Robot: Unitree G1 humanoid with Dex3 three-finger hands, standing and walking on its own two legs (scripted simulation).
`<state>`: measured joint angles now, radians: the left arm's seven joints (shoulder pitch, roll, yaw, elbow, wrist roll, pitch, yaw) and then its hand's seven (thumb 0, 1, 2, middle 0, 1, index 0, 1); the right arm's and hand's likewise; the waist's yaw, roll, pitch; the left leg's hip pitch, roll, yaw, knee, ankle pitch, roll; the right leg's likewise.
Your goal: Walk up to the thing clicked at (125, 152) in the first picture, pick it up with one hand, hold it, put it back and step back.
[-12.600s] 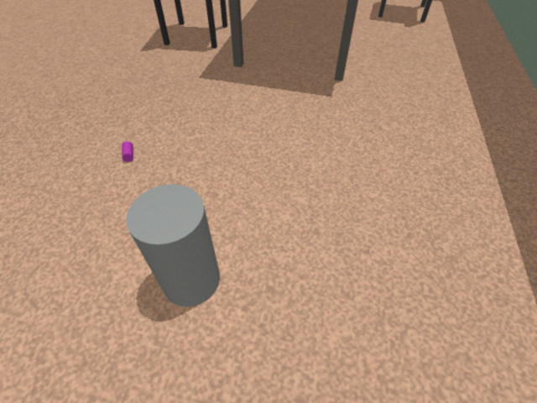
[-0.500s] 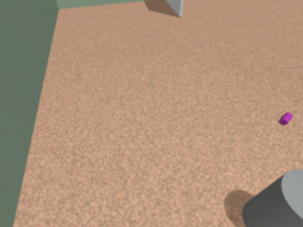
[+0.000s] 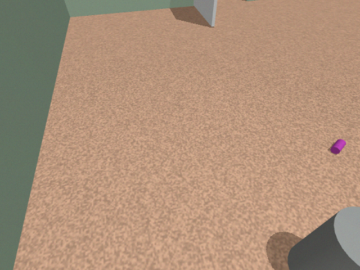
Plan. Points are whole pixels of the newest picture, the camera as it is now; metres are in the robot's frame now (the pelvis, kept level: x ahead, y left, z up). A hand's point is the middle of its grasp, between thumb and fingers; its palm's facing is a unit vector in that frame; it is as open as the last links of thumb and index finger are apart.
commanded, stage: walk up
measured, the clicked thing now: (338, 146) +1.04 -1.13 -0.75
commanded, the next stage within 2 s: none
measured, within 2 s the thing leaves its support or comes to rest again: neither
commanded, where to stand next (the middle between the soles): +1.00 +0.00 m, yaw +0 degrees
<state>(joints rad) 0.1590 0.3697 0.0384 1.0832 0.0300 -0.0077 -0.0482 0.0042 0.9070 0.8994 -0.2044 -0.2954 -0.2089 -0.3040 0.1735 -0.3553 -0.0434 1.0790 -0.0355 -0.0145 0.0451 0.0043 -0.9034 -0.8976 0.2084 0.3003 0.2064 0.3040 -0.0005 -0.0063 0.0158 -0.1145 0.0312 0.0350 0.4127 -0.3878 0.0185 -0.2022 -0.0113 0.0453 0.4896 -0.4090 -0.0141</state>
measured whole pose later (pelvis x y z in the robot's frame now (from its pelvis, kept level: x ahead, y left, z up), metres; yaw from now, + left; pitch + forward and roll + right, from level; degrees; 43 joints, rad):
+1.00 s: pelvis +0.40 -0.03 -0.01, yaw -1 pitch -4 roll +2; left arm 0.26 0.43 0.07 0.90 0.01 -0.05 -0.09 0.00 0.91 0.90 -0.20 -0.30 -0.21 -0.30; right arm 0.32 -0.41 -0.07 0.85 -0.02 -0.06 0.07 0.00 -0.90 -0.90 0.21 0.30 0.21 0.30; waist -0.03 -0.02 0.07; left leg -0.07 0.01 0.12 0.45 -0.32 0.02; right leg -0.49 -0.11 0.00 0.68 -0.17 0.00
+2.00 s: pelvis +0.77 -0.01 -0.01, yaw +0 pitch -2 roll +1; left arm 0.29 0.42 0.06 0.91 0.01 -0.03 -0.06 0.01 0.91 0.90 -0.20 -0.30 -0.21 -0.30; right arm 0.38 -0.40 -0.06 0.83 -0.02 -0.05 0.06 0.01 -0.90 -0.90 0.21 0.30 0.21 0.30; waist -0.04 -0.01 0.08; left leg -0.08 -0.02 0.13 0.43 -0.31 0.04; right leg -0.45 -0.08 -0.01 0.63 -0.18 -0.01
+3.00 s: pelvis +0.94 +0.01 -0.01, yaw +0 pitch -3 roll +0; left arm 0.20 0.37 0.01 1.08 0.01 -0.02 -0.01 0.00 0.91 0.90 -0.20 -0.30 -0.21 -0.30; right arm 0.09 -0.36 0.00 1.04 0.00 -0.01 0.03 0.00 -0.90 -0.90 0.21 0.30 0.21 0.30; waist 0.01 0.03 0.06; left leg -0.28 0.06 0.07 0.52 -0.19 -0.01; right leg -0.19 -0.02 -0.01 0.53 -0.29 0.02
